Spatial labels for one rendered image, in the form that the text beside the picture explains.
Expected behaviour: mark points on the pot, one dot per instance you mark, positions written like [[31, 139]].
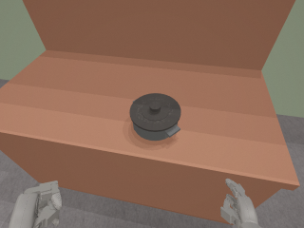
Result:
[[156, 136]]

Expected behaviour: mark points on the right robot hand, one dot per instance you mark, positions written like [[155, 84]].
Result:
[[243, 208]]

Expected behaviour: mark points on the table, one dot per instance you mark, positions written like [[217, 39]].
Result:
[[66, 116]]

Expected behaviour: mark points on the lid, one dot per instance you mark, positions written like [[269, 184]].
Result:
[[147, 120]]

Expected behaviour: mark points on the knob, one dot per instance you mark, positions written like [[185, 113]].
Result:
[[155, 106]]

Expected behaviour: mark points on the left robot hand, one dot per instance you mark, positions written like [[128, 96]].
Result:
[[28, 207]]

